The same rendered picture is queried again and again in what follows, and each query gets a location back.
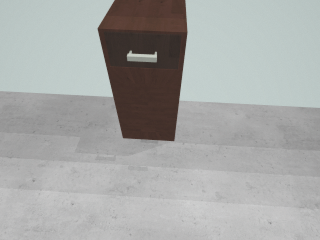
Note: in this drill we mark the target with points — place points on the drawer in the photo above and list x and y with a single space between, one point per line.
167 46

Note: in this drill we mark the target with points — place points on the handle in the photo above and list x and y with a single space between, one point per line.
142 57

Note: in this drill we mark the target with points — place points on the cabinet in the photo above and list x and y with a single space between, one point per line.
146 99

